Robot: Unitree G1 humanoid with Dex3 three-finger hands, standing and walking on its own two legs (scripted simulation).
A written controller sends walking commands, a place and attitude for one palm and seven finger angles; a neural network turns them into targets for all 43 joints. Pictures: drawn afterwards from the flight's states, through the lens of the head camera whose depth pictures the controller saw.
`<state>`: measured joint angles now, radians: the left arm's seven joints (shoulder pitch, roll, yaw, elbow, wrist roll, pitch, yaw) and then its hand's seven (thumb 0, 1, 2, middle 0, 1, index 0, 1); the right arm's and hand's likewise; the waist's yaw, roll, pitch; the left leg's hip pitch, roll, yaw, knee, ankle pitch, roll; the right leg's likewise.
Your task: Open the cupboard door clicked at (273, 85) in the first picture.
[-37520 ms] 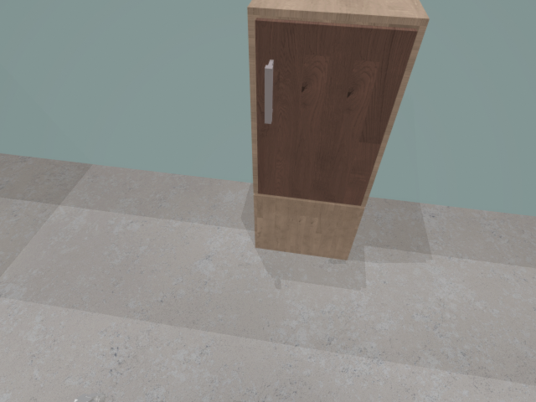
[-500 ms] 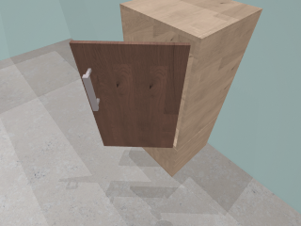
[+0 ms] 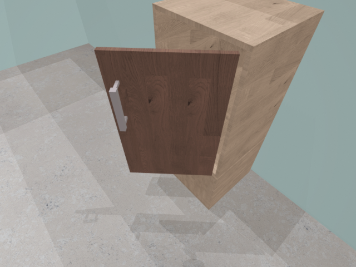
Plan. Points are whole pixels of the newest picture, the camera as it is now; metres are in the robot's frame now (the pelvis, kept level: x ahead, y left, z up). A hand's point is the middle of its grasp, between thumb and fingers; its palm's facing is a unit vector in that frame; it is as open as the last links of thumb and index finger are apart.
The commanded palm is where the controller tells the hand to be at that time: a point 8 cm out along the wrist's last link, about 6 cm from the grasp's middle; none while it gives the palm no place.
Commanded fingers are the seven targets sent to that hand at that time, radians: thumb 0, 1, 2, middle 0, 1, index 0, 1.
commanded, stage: raise the hand with hooked fingers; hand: left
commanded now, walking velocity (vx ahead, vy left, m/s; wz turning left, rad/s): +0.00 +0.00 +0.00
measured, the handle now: (120, 107) +0.55 +0.22 +0.04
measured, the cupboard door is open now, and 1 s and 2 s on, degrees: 46 46 46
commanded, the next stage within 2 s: none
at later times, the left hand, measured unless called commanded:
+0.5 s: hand (103, 259) +0.15 +0.18 -0.05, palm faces +0.13 -0.99 -0.03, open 8.9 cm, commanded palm +0.14 +0.24 -0.03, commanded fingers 0.00 0.32 0.65 -0.24 -0.68 -0.24 -0.68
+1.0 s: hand (87, 222) +0.21 +0.21 +0.00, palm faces +0.04 -1.00 -0.06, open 11.9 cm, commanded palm +0.18 +0.27 +0.01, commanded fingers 0.00 -0.27 0.40 -0.28 -1.05 -0.28 -1.05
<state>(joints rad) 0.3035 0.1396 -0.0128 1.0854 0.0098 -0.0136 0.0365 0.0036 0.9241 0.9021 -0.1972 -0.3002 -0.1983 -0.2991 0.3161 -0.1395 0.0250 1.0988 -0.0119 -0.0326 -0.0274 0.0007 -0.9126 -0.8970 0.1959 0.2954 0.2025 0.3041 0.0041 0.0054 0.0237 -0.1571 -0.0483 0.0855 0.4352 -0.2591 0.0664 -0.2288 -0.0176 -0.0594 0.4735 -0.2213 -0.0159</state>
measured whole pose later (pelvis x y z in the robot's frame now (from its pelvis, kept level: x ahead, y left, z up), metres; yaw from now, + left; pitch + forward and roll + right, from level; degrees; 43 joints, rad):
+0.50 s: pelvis -0.01 -0.03 -0.08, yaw +2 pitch +12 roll -1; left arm 0.54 0.20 0.18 0.05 -0.26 -0.45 -0.29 0.01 0.55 0.75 -0.23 -0.53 -0.23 -0.53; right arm 0.12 -0.26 -0.06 0.45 0.02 -0.21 -0.02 0.01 -0.91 -0.90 0.20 0.30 0.20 0.30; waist 0.04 -0.04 -0.14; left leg -0.76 0.01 0.03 1.11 -0.55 0.02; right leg -0.79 0.00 -0.13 1.08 -0.50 -0.07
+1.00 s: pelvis -0.01 -0.03 -0.05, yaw +2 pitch +11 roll -1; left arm 0.29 0.32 0.33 0.18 -0.37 -0.38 -0.42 0.00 -0.04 0.50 -0.27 -0.91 -0.27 -0.91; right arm 0.32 -0.30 0.00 0.59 0.05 -0.24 -0.07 0.01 -0.91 -0.90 0.20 0.30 0.21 0.30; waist -0.02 0.02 -0.09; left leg -0.67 0.01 0.03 0.95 -0.46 0.03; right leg -0.69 0.01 -0.13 0.91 -0.40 -0.06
